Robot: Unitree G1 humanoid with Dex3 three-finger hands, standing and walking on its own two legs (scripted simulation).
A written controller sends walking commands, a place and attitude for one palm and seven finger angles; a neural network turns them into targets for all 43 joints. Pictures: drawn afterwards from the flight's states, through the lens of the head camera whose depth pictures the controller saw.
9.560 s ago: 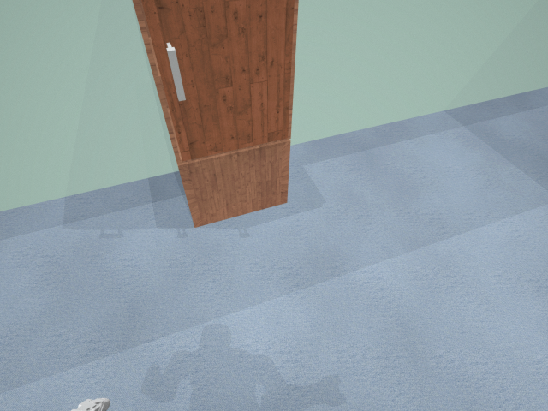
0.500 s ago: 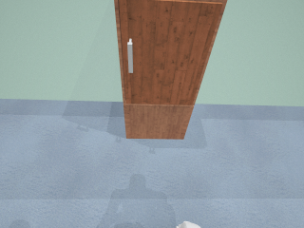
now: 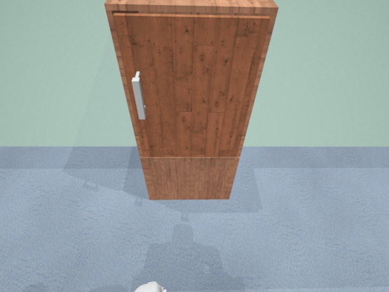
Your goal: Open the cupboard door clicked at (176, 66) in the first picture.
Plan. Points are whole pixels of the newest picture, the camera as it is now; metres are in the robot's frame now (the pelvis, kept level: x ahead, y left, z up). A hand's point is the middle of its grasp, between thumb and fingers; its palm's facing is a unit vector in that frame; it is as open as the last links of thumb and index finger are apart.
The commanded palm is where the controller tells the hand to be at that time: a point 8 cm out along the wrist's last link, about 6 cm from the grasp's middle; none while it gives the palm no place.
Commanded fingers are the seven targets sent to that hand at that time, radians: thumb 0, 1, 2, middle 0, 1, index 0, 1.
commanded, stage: take the last steps up to it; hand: left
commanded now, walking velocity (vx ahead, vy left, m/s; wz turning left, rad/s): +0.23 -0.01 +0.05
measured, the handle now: (140, 96) +0.70 +0.22 +0.00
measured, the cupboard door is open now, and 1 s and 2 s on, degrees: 0 0 0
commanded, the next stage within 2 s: come to a stop and stand still in 0.18 s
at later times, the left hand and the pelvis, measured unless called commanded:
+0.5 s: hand (116, 291) +0.16 +0.20 -0.18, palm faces +0.03 -0.98 -0.18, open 7.3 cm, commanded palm none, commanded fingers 0.00 0.90 0.90 -0.20 -0.30 -0.20 -0.30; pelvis +0.14 +0.02 +0.00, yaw +0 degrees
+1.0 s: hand out of the picture +0.16 +0.20 -0.18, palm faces +0.07 -0.97 -0.23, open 7.4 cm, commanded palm none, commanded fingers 0.00 0.90 0.90 -0.20 -0.30 -0.20 -0.30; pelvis +0.10 +0.01 -0.01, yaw +0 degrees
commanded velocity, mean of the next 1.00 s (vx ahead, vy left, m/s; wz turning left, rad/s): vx -0.01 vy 0.01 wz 0.00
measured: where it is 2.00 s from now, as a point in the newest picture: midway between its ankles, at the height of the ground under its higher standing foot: outside the picture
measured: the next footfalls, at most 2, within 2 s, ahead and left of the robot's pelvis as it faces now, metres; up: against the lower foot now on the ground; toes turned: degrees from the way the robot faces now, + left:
left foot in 0.16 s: +0.17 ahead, +0.12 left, +0.00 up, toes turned +9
right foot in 0.58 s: +0.23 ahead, -0.12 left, +0.00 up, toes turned -7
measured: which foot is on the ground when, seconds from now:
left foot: up 0.00-0.14, down 0.16-0.60, up 0.62-0.98, down 1.00-1.00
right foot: down 0.00-0.16, up 0.18-0.56, down 0.58-1.00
